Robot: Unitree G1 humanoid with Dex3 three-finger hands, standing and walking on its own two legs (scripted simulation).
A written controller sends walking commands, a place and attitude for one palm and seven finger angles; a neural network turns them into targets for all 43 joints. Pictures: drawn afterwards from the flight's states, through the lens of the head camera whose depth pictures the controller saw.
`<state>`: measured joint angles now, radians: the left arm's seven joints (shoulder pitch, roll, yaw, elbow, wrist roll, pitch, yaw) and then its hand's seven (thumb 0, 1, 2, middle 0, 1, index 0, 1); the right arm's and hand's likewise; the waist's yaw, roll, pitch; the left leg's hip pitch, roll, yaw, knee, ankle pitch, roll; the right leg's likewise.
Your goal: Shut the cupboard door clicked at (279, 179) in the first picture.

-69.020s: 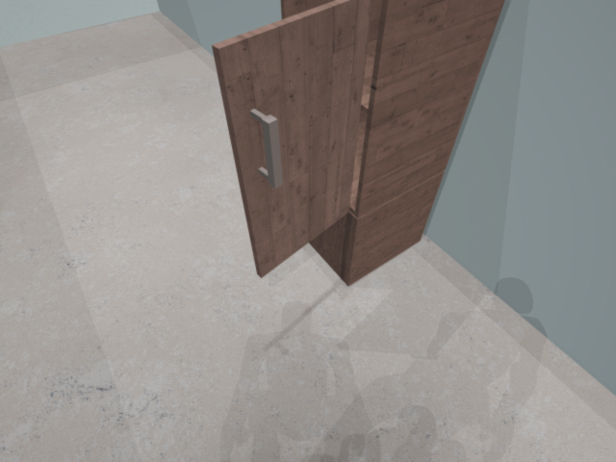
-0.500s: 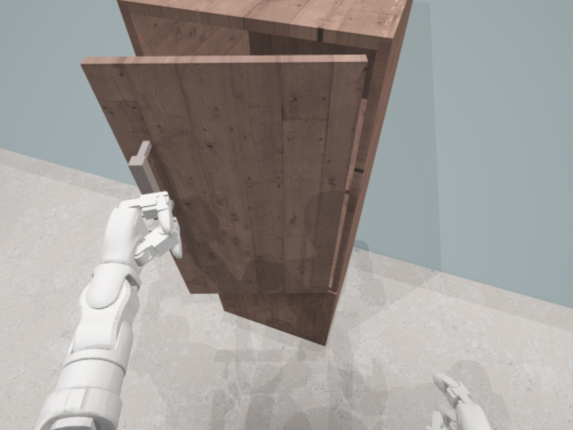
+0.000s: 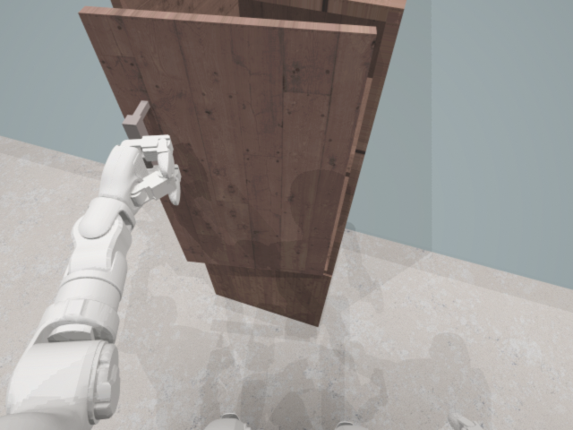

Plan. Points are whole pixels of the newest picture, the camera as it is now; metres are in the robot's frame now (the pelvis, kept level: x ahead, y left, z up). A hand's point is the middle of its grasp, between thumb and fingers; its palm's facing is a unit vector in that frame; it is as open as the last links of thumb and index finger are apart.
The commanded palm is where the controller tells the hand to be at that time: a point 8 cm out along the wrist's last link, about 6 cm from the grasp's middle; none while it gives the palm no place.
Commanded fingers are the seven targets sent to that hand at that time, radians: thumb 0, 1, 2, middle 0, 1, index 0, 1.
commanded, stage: push the door shut along its arc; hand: left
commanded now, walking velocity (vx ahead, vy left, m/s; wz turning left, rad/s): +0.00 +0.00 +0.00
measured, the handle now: (152, 150) +0.50 +0.21 +0.10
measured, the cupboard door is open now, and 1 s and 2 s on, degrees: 12 0 0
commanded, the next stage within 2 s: pull the fist back off the door in 1.32 s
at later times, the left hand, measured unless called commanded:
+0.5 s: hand (207, 148) +0.50 +0.13 +0.10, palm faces -0.27 -0.96 -0.02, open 3.0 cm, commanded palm +0.50 +0.18 +0.10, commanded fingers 0.00 0.90 0.90 -1.30 -1.50 -1.30 -1.50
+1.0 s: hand (213, 140) +0.51 +0.12 +0.10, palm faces -0.36 -0.93 -0.02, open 3.2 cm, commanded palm +0.54 +0.14 +0.10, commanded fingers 0.00 0.90 0.90 -1.30 -1.50 -1.30 -1.50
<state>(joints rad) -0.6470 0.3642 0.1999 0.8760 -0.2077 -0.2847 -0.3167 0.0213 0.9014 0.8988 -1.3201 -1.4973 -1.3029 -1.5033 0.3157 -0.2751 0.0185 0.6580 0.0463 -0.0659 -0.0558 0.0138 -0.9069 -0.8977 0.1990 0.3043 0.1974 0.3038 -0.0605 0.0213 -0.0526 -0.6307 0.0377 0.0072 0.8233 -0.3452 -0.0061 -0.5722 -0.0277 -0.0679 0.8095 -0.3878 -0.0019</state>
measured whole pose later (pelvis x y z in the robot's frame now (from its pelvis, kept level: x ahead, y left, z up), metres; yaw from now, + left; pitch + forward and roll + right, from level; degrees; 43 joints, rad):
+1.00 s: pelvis +0.00 +0.00 -0.02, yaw +0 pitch +18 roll -3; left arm -1.11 0.51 0.18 1.24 -0.16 -0.24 -0.48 0.02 0.89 1.00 -1.30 -1.50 -1.30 -1.50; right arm 0.35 -0.28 0.03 0.71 0.01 -0.08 -0.05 0.01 -0.91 -0.90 0.20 0.30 0.20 0.30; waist -0.17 0.03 -0.07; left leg -0.90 0.05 -0.02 0.97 -0.38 0.00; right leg -0.82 -0.01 -0.09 0.92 -0.41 0.00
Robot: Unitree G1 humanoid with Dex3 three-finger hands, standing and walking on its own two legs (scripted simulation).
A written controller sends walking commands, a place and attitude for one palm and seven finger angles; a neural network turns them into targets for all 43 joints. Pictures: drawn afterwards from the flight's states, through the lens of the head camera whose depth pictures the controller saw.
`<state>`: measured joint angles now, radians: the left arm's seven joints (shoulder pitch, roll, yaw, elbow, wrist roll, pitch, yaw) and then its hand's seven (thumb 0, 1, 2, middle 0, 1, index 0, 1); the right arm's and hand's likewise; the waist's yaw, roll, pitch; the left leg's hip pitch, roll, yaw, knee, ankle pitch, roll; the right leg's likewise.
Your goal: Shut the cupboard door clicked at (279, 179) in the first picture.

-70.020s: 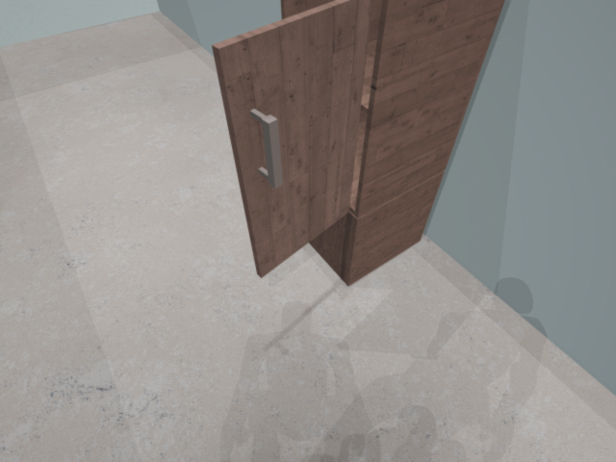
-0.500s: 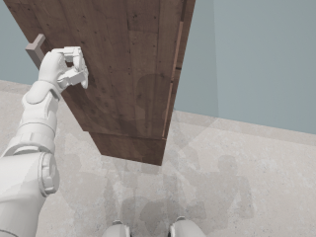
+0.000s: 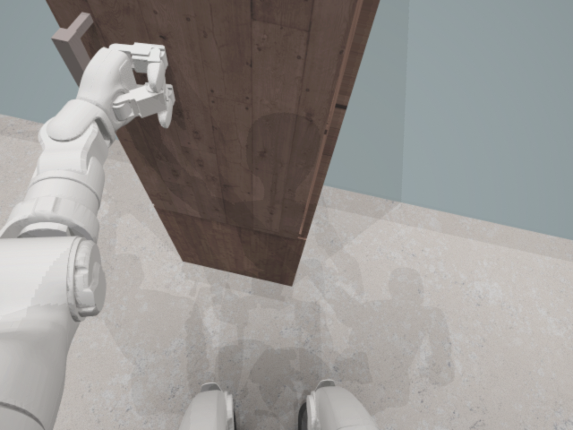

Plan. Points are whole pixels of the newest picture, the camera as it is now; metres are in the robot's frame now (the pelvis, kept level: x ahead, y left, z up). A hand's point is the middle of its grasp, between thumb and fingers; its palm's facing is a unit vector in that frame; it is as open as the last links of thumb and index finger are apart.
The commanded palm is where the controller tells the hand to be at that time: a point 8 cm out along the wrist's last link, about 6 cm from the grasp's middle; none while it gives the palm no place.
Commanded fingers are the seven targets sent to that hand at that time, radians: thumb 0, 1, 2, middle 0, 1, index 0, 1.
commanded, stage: push the door shut along its arc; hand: left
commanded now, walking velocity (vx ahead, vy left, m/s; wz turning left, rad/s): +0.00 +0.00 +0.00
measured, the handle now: (98, 77) +0.56 +0.21 +0.12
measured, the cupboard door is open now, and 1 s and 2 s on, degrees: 0 0 0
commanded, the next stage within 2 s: pull the fist back off the door in 0.32 s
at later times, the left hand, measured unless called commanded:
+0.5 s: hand (170, 97) +0.51 +0.11 +0.13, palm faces -0.28 -0.96 +0.01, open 3.3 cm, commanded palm +0.54 +0.12 +0.12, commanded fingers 0.00 0.90 0.90 -1.30 -1.50 -1.30 -1.50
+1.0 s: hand (191, 96) +0.52 +0.08 +0.13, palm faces +0.08 -1.00 -0.01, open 3.5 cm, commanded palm +0.49 +0.12 +0.12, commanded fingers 0.00 0.90 0.90 -1.30 -1.50 -1.30 -1.50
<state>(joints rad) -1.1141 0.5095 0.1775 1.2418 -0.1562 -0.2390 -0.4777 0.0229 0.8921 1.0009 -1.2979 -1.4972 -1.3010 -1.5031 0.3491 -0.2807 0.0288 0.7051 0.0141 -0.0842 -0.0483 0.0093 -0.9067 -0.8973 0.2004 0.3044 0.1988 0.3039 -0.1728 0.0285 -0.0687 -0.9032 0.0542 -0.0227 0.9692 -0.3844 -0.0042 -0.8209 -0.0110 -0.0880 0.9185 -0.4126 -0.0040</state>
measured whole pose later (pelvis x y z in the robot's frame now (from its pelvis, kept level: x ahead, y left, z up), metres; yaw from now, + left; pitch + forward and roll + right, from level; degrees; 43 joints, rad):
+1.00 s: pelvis -0.02 -0.01 +0.00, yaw +0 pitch +17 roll -1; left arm -1.07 0.33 0.23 1.27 -0.09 -0.35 0.10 0.04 1.01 1.00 -1.30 -1.50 -1.31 -1.50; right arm 0.44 -0.27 0.01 0.72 -0.04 -0.10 0.03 0.01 -0.91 -0.90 0.20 0.30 0.20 0.30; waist -0.18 0.04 -0.09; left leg -0.87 0.05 -0.01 0.91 -0.34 -0.01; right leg -0.82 -0.01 -0.07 0.90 -0.38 -0.01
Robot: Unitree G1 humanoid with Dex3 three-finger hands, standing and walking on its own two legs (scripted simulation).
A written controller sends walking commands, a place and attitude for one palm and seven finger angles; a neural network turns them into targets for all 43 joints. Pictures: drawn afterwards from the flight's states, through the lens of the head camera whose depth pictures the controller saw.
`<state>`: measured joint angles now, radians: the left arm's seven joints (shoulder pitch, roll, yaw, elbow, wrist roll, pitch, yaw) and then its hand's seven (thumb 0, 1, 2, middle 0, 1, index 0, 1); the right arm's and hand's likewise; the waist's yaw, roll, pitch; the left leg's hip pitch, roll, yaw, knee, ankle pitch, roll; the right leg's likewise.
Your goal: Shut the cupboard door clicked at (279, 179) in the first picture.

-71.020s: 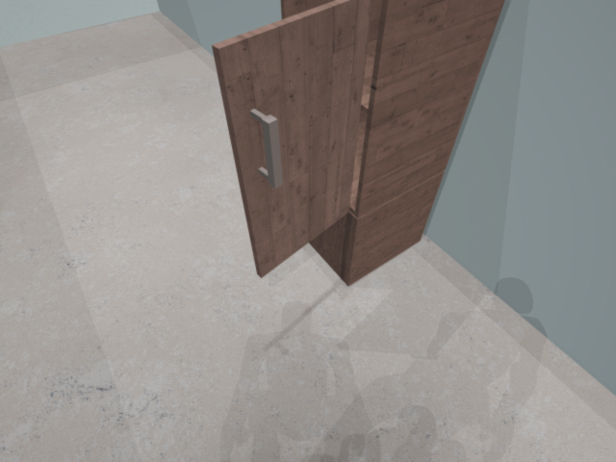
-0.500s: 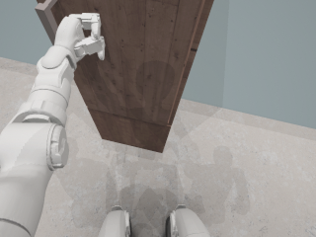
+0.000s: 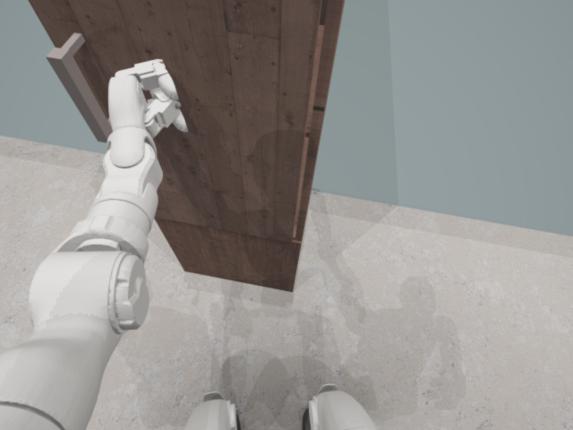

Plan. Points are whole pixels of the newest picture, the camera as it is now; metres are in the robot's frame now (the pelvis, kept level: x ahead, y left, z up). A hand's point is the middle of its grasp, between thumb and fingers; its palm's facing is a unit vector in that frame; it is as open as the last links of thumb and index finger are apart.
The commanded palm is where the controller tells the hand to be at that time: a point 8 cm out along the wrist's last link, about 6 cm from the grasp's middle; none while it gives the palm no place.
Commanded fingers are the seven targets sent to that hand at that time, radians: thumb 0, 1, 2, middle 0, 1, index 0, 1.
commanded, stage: pull the fist back off the door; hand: left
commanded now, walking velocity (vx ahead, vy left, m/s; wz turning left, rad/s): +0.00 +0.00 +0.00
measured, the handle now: (91, 92) +0.58 +0.22 +0.11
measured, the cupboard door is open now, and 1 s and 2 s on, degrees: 0 0 0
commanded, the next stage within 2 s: draw the hand back to the body in 0.30 s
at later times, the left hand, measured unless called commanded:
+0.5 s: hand (177, 120) +0.50 +0.10 +0.12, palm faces +0.06 -1.00 -0.01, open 3.2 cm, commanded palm +0.45 +0.16 +0.13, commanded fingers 0.00 0.90 0.90 -1.30 -1.50 -1.30 -1.50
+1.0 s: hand (85, 194) +0.36 +0.17 +0.17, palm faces +0.09 -0.99 -0.11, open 3.1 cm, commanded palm +0.32 +0.22 +0.17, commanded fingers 0.00 0.90 0.90 -1.02 -1.20 -1.02 -1.20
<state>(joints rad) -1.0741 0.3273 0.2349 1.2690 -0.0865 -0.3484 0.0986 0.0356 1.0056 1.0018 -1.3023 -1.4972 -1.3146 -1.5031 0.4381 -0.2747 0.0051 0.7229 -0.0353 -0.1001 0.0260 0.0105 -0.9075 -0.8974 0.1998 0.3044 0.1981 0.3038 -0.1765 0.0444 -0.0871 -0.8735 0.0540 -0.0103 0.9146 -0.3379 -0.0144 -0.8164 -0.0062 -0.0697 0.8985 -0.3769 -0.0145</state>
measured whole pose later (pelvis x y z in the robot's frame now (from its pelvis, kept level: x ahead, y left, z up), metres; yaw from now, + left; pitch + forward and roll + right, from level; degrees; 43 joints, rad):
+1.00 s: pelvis +0.04 +0.00 +0.04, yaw +0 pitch +0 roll +0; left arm -0.08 0.22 0.11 0.12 -0.14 -0.06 -0.03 0.02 0.90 0.90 -1.23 -1.42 -1.24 -1.43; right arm 0.18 -0.23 0.03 0.57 0.05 -0.02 -0.06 0.01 -0.91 -0.90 0.20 0.30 0.20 0.30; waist 0.01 0.05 -0.06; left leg -0.30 0.03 0.03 0.60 -0.30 -0.01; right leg -0.26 -0.02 -0.04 0.60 -0.35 0.00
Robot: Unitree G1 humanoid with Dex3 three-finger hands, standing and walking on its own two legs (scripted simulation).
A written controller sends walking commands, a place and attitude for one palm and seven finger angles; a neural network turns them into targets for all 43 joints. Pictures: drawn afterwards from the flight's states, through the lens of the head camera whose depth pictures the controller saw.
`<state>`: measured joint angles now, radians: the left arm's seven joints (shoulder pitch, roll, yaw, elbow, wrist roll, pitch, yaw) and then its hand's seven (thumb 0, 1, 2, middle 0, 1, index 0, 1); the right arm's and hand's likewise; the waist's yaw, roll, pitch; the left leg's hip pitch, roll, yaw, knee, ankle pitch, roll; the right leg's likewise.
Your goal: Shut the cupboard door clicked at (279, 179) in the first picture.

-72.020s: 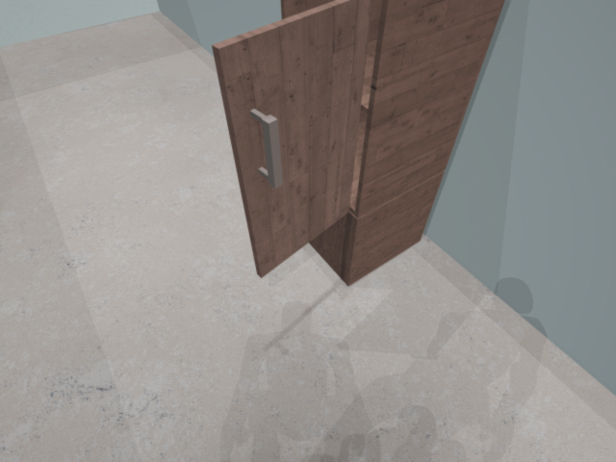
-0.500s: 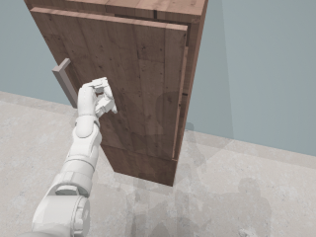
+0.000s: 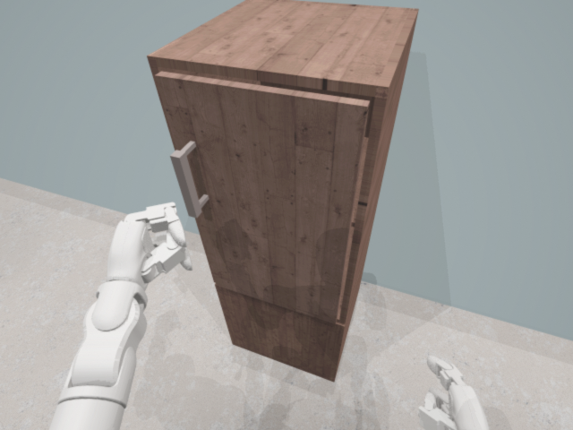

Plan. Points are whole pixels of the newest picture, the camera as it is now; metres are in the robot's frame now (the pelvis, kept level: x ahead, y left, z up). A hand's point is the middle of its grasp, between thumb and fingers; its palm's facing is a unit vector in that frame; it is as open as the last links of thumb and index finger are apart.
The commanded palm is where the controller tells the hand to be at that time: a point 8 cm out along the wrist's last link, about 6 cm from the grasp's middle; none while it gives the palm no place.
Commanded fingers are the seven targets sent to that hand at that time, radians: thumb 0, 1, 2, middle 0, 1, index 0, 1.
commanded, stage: draw the hand back to the body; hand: left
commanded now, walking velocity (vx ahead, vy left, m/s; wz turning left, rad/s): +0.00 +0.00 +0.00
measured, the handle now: (192, 180) +0.53 +0.22 +0.07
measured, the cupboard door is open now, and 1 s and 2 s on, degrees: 0 0 0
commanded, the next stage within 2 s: step back with the hand held close in 1.00 s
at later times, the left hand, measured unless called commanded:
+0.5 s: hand (71, 296) +0.22 +0.25 +0.16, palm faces +0.38 -0.86 -0.34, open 5.1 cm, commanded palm +0.16 +0.29 +0.18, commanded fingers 0.00 0.90 0.90 -0.34 -0.45 -0.34 -0.45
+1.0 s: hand (56, 297) +0.21 +0.26 +0.17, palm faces +0.45 -0.80 -0.39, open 7.4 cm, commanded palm +0.16 +0.30 +0.19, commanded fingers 0.00 0.90 0.90 -0.20 -0.30 -0.20 -0.30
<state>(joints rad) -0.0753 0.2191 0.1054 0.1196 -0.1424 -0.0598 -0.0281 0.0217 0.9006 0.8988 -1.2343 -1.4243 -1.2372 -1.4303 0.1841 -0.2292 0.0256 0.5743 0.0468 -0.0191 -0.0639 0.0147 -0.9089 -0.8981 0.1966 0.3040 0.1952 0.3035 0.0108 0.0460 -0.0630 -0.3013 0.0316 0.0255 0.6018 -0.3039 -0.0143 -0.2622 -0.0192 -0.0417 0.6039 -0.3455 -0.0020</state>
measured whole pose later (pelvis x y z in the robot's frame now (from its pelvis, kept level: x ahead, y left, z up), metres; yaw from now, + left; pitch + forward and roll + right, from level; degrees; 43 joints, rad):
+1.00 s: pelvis +0.02 +0.00 +0.01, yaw +0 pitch -4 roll +0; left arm 0.45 0.33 0.33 -0.39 -0.07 -0.06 0.10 0.02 0.89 0.90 -0.22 -0.31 -0.22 -0.31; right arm 0.19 -0.21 0.02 0.64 0.01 -0.10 -0.09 0.02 -0.91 -0.90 0.20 0.30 0.20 0.30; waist 0.06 0.06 0.00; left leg -0.11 0.03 0.03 0.42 -0.25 -0.02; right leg -0.06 -0.01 -0.05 0.41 -0.28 0.00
